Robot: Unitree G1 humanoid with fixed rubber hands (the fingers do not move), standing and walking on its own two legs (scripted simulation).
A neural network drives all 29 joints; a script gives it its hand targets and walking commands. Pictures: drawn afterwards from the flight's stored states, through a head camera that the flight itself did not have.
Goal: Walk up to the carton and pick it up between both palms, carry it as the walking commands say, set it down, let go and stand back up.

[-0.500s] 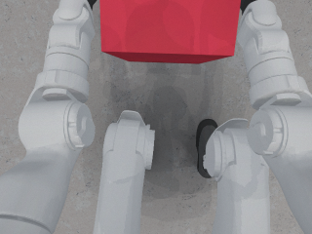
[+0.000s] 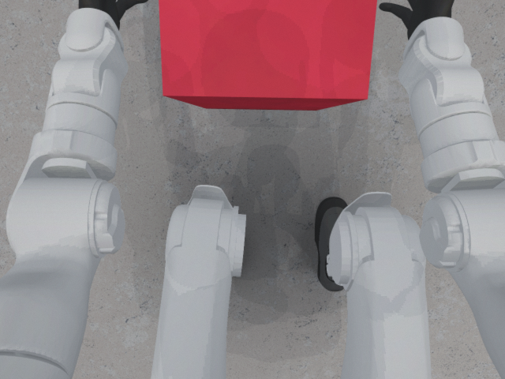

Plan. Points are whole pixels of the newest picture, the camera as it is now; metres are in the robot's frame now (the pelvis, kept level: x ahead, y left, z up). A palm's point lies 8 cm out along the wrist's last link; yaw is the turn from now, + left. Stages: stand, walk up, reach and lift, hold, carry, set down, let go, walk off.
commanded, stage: set down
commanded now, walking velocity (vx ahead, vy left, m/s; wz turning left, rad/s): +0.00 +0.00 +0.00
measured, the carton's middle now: (264, 0) +0.58 +0.04 -0.24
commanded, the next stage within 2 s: let go in 1.22 s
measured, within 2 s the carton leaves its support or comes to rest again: neither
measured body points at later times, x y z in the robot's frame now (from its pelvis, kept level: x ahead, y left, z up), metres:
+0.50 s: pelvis +0.01 +0.00 +0.11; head +0.34 +0.02 +0.42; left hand +0.54 +0.25 +0.00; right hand +0.55 -0.15 -0.01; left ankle +0.09 +0.12 -0.35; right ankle +0.12 -0.14 -0.35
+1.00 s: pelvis +0.03 +0.00 +0.24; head +0.33 +0.02 +0.58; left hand +0.54 +0.26 +0.15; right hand +0.55 -0.16 +0.14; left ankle +0.09 +0.12 -0.35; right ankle +0.12 -0.14 -0.35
